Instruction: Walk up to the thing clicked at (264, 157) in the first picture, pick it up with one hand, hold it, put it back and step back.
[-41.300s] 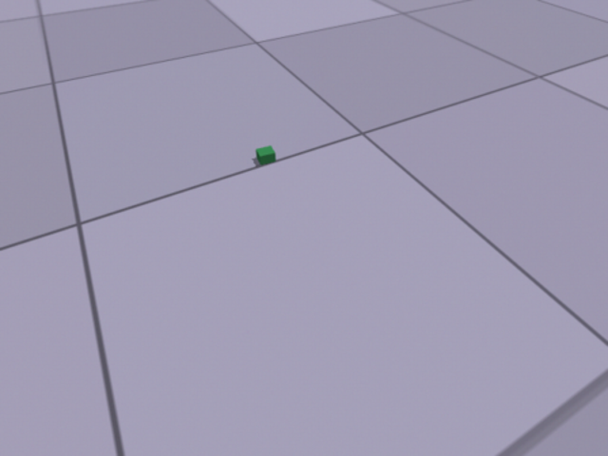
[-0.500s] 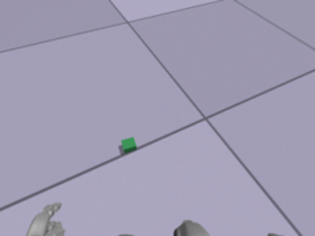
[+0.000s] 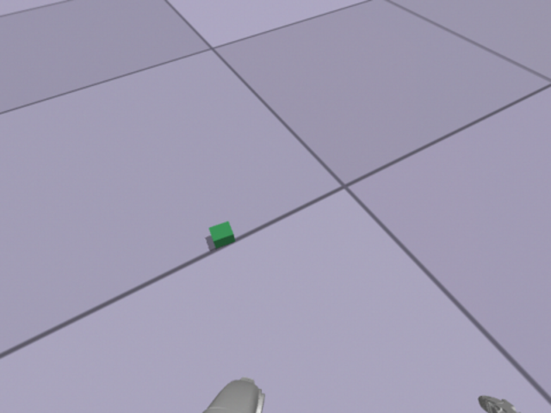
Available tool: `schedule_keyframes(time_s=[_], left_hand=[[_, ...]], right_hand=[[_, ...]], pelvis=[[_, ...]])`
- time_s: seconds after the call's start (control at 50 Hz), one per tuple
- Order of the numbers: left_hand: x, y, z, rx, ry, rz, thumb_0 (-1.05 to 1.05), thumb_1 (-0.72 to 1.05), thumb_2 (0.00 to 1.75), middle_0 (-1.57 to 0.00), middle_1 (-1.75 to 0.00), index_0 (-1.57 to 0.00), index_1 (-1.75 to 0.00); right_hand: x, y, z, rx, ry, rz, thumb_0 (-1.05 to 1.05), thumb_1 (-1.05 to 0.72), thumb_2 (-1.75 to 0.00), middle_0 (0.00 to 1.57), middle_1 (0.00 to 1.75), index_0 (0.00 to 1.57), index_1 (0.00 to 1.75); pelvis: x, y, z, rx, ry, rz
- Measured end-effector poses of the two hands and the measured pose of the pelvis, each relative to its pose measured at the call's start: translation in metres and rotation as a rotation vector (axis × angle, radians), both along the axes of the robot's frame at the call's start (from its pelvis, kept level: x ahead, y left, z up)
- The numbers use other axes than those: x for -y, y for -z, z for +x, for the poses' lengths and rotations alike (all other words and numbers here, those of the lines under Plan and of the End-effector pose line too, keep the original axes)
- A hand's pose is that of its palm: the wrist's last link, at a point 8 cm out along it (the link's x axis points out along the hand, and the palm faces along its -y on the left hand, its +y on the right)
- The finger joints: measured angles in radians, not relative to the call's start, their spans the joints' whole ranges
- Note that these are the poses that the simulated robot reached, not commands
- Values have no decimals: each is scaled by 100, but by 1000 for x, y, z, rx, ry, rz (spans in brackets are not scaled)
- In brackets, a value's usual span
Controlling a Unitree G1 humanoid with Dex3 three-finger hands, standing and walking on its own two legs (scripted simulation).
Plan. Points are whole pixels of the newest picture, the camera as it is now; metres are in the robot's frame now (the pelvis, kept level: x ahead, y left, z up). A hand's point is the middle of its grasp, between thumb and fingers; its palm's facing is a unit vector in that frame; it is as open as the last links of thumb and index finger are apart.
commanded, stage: step back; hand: left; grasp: from above
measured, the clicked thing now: (222, 234) +0.87 +0.30 -0.73
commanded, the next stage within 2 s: stand in 1.60 s
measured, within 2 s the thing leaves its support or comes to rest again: neither
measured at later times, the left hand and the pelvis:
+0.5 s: hand out of the picture -0.09 +0.25 -0.15, palm faces +0.01 -0.92 -0.40, open 7.4 cm; pelvis -0.17 -0.02 -0.01, yaw +0 degrees
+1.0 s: hand out of the picture -0.15 +0.27 -0.14, palm faces +0.06 -0.92 -0.39, open 7.4 cm; pelvis -0.20 -0.02 +0.01, yaw +4 degrees
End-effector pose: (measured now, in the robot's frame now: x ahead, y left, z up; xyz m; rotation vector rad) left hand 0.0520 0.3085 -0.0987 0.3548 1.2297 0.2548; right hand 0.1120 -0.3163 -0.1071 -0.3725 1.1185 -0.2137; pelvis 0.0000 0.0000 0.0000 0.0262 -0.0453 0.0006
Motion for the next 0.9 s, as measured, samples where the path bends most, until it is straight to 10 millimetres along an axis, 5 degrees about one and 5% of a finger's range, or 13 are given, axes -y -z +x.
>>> schedule_keyframes(time_s=[0.26,0.4,0.52,0.6,0.68,0.9], left_hand=[[-13,9,-40,157,-15,5,1,90,90,-20,-30,-20,-30],[-1,6,-98,118,-12,-18,1,90,90,-20,-30,-20,-30],[18,12,-166,40,6,0,1,90,90,-20,-30,-20,-30],[27,6,-209,-2,-26,-3,1,90,90,-20,-30,-20,-30],[24,0,-232,-2,-61,3,1,90,90,-21,-30,-20,-30],[-8,8,-234,-5,-76,-6,1,90,90,-20,-30,-20,-30]], right_hand=[[-17,6,-107,-118,-75,-9,0,-90,-90,21,30,20,30],[-9,-12,-135,-33,-77,-17,0,-90,-90,21,30,20,30],[16,-3,-159,42,-54,-1,0,-90,-90,21,30,20,30],[24,-1,-190,0,-22,19,0,-90,-90,21,30,20,30],[27,3,-220,-70,-24,21,0,-90,-90,21,30,20,30],[-4,-1,-246,-95,-35,29,1,-90,-90,21,30,20,30]], pelvis=[[-1,8,-92,15,-88,-9],[10,-2,-138,-2,-53,-44],[26,7,-176,10,-13,-63],[31,0,-188,11,-5,-34],[28,-3,-195,8,-34,-24],[11,-3,-203,9,-71,-7]])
